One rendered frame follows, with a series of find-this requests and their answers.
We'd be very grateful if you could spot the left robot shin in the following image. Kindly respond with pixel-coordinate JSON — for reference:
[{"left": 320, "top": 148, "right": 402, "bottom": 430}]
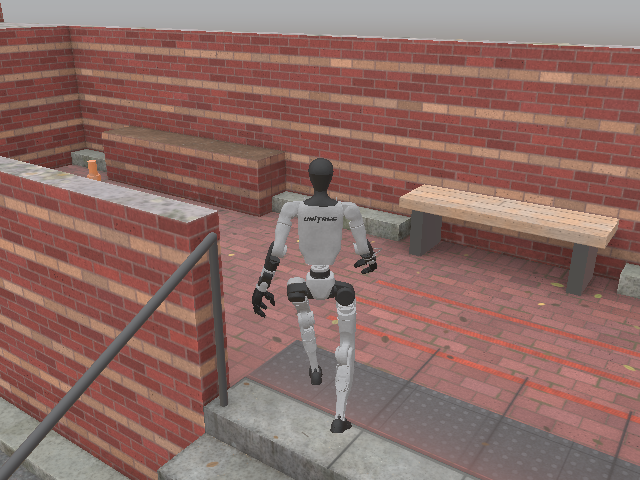
[{"left": 297, "top": 313, "right": 319, "bottom": 373}]

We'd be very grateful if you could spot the robot right thigh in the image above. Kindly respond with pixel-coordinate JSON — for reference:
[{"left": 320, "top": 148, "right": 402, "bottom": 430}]
[{"left": 334, "top": 280, "right": 357, "bottom": 365}]

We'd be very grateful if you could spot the right robot forearm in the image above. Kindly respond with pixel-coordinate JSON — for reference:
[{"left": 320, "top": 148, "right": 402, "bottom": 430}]
[{"left": 360, "top": 239, "right": 376, "bottom": 265}]

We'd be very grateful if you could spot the left robot upper arm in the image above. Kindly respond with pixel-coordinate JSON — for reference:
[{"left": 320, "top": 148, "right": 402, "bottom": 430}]
[{"left": 271, "top": 201, "right": 300, "bottom": 258}]

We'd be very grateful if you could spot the left robot forearm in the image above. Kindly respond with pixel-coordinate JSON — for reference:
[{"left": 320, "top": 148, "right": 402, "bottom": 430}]
[{"left": 256, "top": 241, "right": 280, "bottom": 292}]

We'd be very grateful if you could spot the right robot upper arm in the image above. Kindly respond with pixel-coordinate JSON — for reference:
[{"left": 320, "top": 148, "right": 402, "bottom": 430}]
[{"left": 341, "top": 202, "right": 370, "bottom": 255}]

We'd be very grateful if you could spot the robot right hand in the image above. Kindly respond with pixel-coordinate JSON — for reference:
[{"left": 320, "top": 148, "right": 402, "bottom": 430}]
[{"left": 354, "top": 258, "right": 377, "bottom": 274}]

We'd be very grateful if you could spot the robot left hand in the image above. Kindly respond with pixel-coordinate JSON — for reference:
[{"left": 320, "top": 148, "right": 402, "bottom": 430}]
[{"left": 252, "top": 288, "right": 275, "bottom": 318}]

